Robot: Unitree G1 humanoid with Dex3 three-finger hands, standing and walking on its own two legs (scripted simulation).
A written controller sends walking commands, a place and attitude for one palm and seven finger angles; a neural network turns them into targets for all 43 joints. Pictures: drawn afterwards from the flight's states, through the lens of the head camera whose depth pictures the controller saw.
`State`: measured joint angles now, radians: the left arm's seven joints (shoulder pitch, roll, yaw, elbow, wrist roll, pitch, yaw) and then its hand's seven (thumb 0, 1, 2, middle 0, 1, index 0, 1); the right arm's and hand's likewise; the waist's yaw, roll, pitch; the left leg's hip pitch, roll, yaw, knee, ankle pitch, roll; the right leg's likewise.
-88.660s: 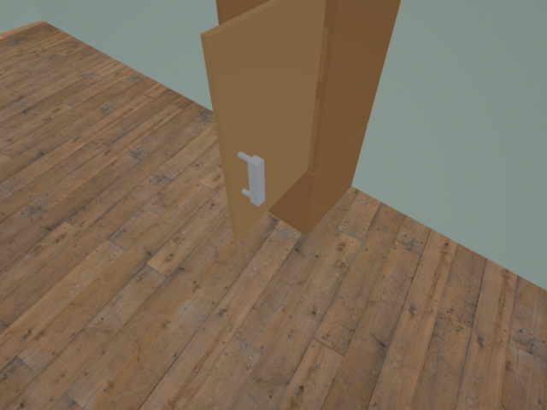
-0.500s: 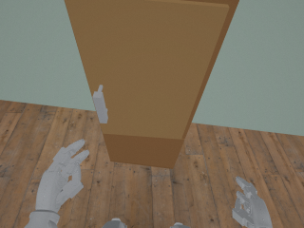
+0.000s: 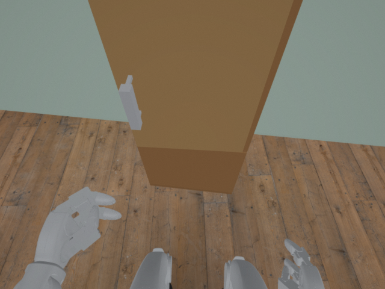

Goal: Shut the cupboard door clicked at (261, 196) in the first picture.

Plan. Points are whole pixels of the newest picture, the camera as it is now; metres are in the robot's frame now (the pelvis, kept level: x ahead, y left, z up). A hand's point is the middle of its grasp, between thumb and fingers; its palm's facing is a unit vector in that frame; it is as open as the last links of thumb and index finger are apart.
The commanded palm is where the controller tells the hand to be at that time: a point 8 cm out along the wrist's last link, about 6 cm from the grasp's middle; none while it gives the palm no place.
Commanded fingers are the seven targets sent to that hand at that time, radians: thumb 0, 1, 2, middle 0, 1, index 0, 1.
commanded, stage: raise the hand and make a fist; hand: left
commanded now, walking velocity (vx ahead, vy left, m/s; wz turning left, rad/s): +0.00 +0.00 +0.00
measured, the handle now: (133, 103) +0.55 +0.19 +0.02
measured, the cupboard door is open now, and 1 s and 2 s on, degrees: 3 3 3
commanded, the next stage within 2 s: bring the fist close to the handle in 1.10 s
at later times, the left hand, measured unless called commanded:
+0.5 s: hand (82, 227) +0.22 +0.21 +0.05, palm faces +0.00 -1.00 -0.05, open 3.0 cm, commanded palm +0.20 +0.27 +0.04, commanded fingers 0.00 0.90 0.90 -1.30 -1.50 -1.30 -1.50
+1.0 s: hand (96, 217) +0.24 +0.19 +0.05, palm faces -0.03 -1.00 -0.04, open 3.1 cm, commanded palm +0.22 +0.25 +0.04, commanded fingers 0.00 0.90 0.90 -1.30 -1.50 -1.30 -1.50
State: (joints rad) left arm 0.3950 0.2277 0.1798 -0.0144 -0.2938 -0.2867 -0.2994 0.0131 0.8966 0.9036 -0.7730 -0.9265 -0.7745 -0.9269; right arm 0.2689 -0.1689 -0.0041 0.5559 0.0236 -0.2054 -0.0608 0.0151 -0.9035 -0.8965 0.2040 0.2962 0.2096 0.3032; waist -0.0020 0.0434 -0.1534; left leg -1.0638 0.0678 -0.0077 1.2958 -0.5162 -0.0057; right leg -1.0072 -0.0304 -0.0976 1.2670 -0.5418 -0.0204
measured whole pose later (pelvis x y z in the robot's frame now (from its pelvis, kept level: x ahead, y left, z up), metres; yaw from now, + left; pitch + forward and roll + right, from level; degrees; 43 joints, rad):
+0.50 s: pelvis +0.01 +0.02 +0.00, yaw +1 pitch +18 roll -4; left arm 0.42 0.24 0.13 -0.07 -0.24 -0.39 -0.24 0.01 0.90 0.90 -1.22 -1.42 -1.22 -1.42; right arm 0.20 -0.21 0.02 0.46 0.01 -0.19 -0.04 0.01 -0.90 -0.90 0.20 0.30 0.21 0.30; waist 0.01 0.03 -0.18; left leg -1.09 0.04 -0.02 1.32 -0.54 0.03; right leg -1.00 -0.05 -0.11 1.25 -0.55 0.01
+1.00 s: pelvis +0.02 +0.01 +0.00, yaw +0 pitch +19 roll -3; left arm 0.40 0.25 0.15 -0.06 -0.28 -0.41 -0.28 0.01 0.90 0.90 -1.30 -1.50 -1.30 -1.50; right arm 0.24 -0.23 -0.01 0.49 0.01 -0.17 -0.05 0.01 -0.91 -0.90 0.20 0.30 0.21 0.30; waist -0.01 0.03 -0.18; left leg -1.10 0.06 -0.02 1.33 -0.56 0.00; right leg -1.03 -0.03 -0.11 1.29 -0.58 -0.01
